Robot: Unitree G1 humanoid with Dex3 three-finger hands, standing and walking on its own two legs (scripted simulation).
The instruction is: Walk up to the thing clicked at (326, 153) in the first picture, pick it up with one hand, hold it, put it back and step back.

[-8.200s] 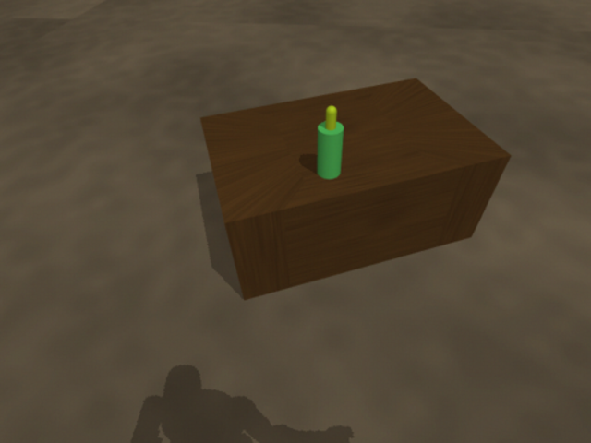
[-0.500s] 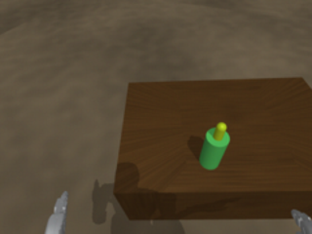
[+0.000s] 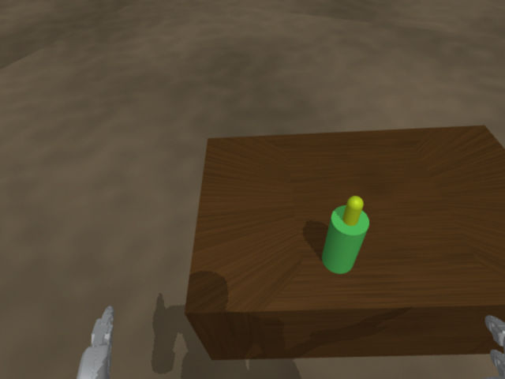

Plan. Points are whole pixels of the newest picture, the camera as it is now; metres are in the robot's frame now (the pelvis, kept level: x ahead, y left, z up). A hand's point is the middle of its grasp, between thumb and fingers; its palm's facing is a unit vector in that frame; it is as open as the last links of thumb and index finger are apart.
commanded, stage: go down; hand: right
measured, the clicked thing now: (345, 232) +0.47 -0.17 -0.15
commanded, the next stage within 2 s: approach in 1.16 s
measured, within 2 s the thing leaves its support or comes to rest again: neither
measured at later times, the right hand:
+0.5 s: hand (494, 260) +0.30 -0.34 +0.03, palm faces +0.17 +0.98 -0.12, open 17.5 cm
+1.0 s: hand out of the picture +0.35 -0.36 +0.07, palm faces +0.16 +0.98 -0.07, open 17.7 cm
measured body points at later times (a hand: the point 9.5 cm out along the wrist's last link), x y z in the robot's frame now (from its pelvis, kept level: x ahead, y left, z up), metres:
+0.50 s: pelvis -0.01 +0.00 +0.01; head +0.03 -0.02 +0.46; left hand +0.13 +0.27 -0.05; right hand +0.29 -0.39 +0.04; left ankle -0.02 +0.14 -0.69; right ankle +0.01 -0.12 -0.69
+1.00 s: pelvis -0.01 -0.01 +0.02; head +0.04 -0.03 +0.46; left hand +0.13 +0.26 -0.04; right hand +0.34 -0.41 +0.08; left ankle -0.02 +0.14 -0.69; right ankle +0.01 -0.13 -0.69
